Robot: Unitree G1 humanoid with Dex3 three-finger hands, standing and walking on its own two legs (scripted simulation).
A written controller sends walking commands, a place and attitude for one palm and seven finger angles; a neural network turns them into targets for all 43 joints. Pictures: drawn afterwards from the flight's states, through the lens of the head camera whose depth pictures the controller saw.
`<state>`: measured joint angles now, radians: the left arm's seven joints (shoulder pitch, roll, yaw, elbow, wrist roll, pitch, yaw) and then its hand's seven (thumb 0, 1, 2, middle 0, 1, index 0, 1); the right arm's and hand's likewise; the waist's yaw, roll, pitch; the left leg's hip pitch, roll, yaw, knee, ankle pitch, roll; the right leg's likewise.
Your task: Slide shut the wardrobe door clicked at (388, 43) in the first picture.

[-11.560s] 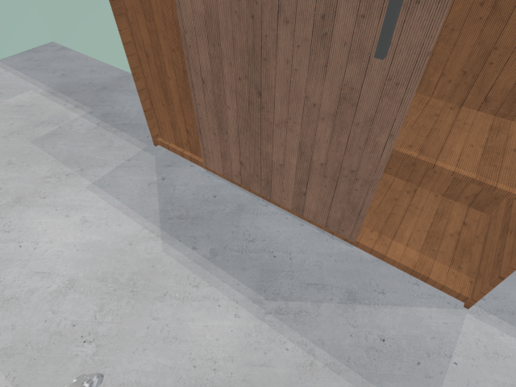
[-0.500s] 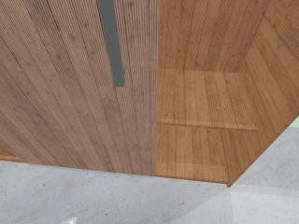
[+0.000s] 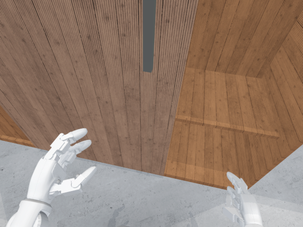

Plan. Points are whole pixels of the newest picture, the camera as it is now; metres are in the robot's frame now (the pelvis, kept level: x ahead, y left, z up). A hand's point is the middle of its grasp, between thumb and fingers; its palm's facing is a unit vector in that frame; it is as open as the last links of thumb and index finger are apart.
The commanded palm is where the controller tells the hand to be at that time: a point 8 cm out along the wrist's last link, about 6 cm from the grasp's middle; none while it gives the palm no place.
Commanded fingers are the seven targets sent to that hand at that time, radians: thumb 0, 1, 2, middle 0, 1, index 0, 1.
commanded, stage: raise the hand with hooked fingers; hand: left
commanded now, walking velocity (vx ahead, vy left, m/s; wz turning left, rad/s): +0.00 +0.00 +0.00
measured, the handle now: (151, 11) +0.53 +0.08 +0.31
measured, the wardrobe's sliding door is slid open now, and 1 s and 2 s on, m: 0.48 0.48 0.48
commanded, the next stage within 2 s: move the hooked fingers beside the handle in 1.50 s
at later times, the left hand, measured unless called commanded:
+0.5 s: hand (51, 123) +0.26 +0.24 +0.19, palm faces -0.01 -0.99 -0.13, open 12.6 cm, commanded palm +0.23 +0.29 +0.20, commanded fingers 0.00 -0.41 0.34 -0.29 -1.14 -0.29 -1.14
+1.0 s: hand (23, 61) +0.29 +0.26 +0.30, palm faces +0.04 -0.98 -0.19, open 14.0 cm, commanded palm +0.27 +0.30 +0.30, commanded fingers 0.00 -0.50 0.30 -0.30 -1.20 -0.30 -1.20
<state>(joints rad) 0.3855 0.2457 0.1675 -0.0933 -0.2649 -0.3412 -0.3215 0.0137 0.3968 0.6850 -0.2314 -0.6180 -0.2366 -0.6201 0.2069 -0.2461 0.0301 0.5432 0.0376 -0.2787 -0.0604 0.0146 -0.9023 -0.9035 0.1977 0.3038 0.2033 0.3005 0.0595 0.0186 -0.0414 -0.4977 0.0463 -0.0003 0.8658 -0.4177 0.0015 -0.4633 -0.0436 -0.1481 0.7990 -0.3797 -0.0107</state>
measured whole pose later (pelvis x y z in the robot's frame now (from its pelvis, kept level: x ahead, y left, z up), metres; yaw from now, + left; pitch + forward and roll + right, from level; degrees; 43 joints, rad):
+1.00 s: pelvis +0.02 -0.01 +0.04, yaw -1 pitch -4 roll +0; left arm -0.22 0.56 0.53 0.04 -0.35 0.27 -0.51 -0.01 -0.50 0.30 -0.30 -1.19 -0.31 -1.20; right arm 0.18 -0.29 0.10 0.65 0.09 -0.24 -0.07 0.02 -0.90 -0.90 0.20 0.30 0.21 0.30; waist 0.08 0.09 -0.03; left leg -0.11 0.04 0.03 0.41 -0.23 -0.01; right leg -0.11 -0.02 -0.13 0.39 -0.22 -0.02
